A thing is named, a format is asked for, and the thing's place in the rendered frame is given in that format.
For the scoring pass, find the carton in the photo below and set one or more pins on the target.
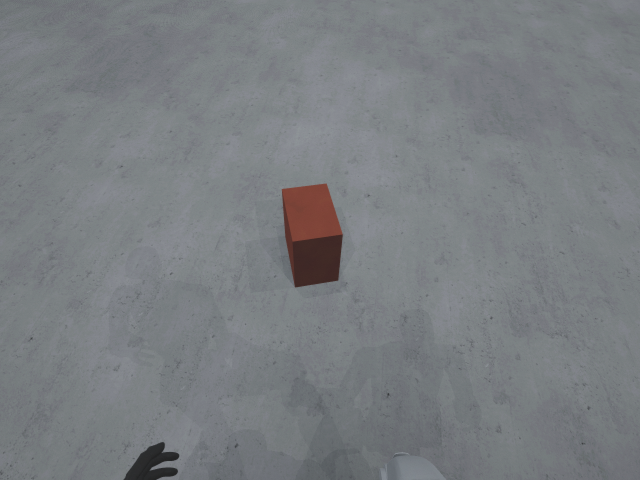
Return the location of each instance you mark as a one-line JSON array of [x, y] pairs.
[[313, 234]]

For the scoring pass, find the robot left hand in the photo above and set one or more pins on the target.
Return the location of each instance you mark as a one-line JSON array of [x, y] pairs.
[[150, 458]]

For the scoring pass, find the robot right thigh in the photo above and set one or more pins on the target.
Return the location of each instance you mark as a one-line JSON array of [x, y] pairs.
[[409, 468]]

